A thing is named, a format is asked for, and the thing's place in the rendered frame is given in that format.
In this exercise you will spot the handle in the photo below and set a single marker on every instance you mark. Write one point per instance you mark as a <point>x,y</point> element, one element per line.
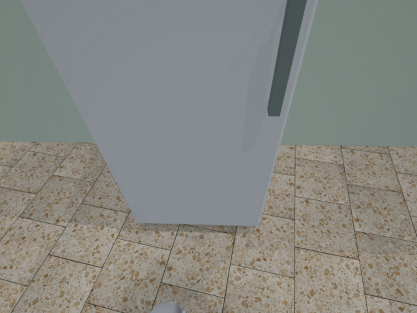
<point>292,21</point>

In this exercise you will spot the fridge door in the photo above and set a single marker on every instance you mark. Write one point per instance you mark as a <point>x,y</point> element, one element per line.
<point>175,95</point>

